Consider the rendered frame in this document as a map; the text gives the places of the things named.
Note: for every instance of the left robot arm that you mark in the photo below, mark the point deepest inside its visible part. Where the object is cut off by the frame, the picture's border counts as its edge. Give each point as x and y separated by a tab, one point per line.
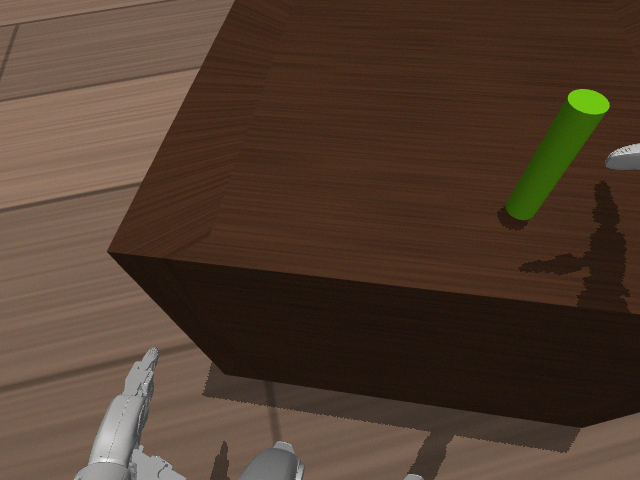
104	471

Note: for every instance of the left robot hand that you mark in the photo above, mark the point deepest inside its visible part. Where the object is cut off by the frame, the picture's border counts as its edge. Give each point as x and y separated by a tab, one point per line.
118	438

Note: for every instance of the right robot hand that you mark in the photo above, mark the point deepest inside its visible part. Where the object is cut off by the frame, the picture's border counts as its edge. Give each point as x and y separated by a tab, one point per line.
624	158

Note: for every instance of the can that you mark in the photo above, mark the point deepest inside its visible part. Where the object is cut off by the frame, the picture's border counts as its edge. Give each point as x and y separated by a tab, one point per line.
581	112

